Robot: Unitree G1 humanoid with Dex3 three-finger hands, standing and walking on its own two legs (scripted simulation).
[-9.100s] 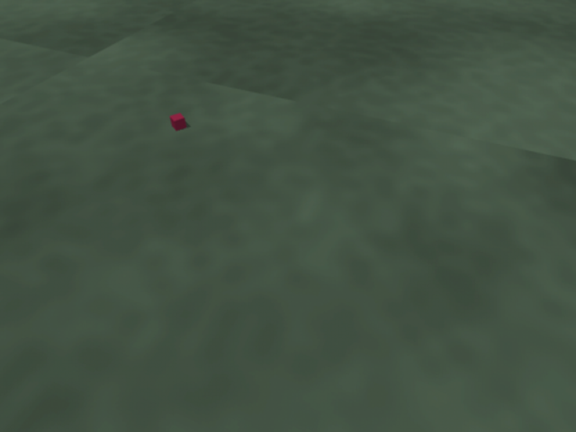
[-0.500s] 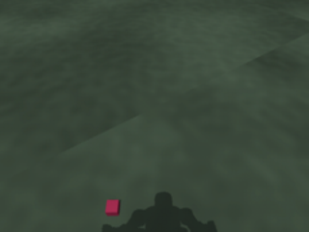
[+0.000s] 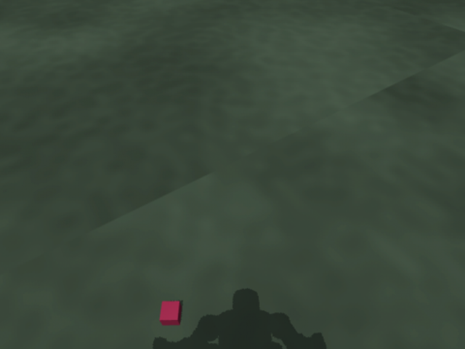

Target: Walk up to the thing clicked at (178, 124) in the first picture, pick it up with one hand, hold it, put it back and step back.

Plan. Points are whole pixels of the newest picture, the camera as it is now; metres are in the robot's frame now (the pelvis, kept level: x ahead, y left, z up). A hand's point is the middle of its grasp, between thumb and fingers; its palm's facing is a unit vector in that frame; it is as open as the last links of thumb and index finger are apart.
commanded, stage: stand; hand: left
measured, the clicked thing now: (171, 313) +0.42 +0.24 -0.75
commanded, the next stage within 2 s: rise first in 1.40 s
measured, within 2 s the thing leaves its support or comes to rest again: neither
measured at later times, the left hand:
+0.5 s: hand out of the picture +0.07 +0.25 -0.16, palm faces -0.03 -0.94 -0.35, open 7.3 cm
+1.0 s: hand out of the picture +0.07 +0.26 -0.16, palm faces -0.03 -0.94 -0.35, open 7.3 cm
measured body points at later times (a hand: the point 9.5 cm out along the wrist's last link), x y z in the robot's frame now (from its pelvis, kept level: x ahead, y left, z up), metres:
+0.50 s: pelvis +0.00 +0.00 +0.00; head +0.00 +0.00 +0.45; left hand +0.07 +0.30 -0.13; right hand +0.07 -0.30 -0.13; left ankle +0.00 +0.13 -0.75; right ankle -0.01 -0.13 -0.75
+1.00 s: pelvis +0.00 +0.00 +0.00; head +0.01 +0.00 +0.45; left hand +0.07 +0.31 -0.13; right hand +0.08 -0.30 -0.13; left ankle +0.00 +0.13 -0.75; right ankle -0.01 -0.13 -0.75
